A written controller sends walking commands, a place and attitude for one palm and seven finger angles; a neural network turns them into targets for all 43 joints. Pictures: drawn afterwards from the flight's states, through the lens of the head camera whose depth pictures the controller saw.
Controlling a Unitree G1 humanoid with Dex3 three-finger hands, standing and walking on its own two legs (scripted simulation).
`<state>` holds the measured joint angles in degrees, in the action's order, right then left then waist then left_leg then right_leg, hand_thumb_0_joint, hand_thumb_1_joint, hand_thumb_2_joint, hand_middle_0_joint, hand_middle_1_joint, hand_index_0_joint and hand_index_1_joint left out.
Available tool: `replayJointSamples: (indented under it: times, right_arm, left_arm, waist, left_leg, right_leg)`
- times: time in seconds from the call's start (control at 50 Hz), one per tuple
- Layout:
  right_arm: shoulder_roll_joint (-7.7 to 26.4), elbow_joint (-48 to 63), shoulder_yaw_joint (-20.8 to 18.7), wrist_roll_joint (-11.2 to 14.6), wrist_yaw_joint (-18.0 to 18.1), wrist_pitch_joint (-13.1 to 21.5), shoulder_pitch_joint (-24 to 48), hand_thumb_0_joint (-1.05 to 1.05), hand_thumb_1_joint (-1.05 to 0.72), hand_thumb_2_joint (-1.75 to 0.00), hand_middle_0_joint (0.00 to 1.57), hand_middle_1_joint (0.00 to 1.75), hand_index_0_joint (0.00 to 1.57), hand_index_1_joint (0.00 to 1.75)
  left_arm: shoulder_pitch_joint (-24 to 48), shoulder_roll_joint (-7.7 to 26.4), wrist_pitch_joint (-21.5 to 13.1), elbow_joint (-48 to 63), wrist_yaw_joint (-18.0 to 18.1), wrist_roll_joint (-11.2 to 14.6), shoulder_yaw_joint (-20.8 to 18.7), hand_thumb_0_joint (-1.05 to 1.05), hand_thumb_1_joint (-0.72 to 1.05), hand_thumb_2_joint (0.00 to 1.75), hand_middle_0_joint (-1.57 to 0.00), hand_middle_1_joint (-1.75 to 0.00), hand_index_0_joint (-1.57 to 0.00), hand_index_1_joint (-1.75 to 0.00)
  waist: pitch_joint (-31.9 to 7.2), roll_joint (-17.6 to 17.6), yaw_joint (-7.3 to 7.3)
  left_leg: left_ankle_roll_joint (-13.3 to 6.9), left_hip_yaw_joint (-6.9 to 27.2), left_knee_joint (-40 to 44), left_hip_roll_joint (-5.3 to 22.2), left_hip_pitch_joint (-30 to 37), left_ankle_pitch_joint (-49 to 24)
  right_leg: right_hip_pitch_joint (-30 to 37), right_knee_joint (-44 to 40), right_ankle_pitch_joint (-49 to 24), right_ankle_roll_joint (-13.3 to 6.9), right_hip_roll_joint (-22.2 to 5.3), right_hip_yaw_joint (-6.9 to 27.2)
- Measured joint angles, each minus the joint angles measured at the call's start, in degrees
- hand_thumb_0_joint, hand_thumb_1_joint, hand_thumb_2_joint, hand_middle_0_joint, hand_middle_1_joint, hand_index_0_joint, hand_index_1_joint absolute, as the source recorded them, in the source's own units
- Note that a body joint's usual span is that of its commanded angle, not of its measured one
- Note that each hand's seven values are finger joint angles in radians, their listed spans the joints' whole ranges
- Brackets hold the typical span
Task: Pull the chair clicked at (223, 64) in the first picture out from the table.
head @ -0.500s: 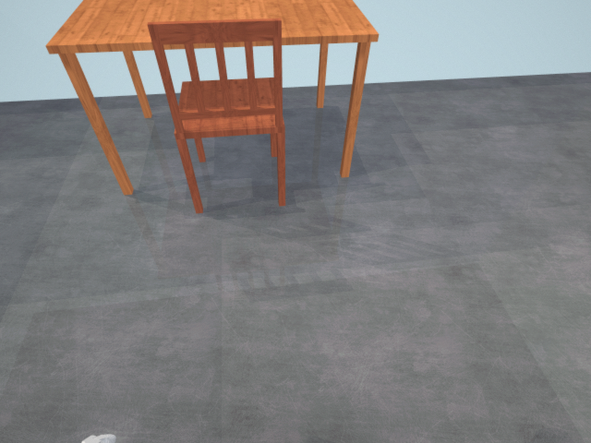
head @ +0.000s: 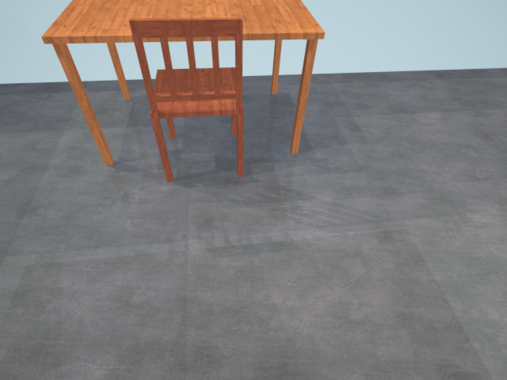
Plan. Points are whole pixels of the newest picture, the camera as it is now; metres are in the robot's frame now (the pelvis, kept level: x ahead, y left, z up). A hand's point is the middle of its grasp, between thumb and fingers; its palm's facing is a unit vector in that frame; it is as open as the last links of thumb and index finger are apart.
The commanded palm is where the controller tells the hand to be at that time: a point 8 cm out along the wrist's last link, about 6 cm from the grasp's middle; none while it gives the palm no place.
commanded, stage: stand and wait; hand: left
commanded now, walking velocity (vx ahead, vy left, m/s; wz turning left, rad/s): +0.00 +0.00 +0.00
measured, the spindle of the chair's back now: (192, 67) +1.27 +0.33 -0.12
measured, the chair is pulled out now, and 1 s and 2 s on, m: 0.00 0.00 0.00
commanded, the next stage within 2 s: look at it before walking up in 0.32 s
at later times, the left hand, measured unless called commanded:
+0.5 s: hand out of the picture +0.06 +0.24 -0.15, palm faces -0.02 -0.94 -0.33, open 7.4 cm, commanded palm none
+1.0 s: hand out of the picture +0.06 +0.24 -0.16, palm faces -0.02 -0.95 -0.32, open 7.4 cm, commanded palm none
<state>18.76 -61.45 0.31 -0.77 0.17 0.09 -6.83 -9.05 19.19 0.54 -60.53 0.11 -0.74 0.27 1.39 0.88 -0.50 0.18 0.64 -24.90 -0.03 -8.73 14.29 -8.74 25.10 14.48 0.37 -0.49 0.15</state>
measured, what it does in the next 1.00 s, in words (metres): stands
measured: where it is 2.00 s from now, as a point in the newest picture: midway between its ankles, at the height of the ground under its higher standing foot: (255, 369)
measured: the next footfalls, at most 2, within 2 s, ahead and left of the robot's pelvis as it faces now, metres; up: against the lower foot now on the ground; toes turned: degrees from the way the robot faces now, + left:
right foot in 1.76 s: +0.35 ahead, -0.13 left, +0.00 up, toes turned -10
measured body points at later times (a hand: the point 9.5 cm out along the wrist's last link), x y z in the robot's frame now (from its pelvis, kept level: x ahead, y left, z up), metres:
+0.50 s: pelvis -0.01 +0.00 +0.00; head -0.01 +0.00 +0.45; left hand +0.06 +0.29 -0.13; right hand +0.07 -0.29 -0.13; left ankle -0.01 +0.12 -0.74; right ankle -0.01 -0.12 -0.74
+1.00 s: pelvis -0.01 +0.00 +0.00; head -0.01 +0.00 +0.45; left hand +0.06 +0.29 -0.13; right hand +0.07 -0.30 -0.13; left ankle -0.01 +0.12 -0.74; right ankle -0.01 -0.12 -0.74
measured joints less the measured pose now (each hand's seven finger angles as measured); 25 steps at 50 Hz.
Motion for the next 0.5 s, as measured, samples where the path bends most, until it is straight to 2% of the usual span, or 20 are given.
replayJointSamples:
  times: [0.5]
  right_arm:
    - [0.11,-2.31,0.19,0.17,-0.34,0.13,-0.3,0.01,-0.9,-0.89,0.2,0.3,0.21,0.3]
  left_arm:
    - [0.84,0.22,-0.29,-1.46,-0.09,-0.12,0.11,0.0,0.9,0.9,-0.2,-0.3,-0.2,-0.3]
  waist:
    - [-0.06,-0.36,0.16]
  left_leg:
    - [0.13,0.01,2.5,0.03,0.51,-2.21]
  right_leg:
    - [0.34,-2.15,-2.01,-0.05,0.01,-0.01]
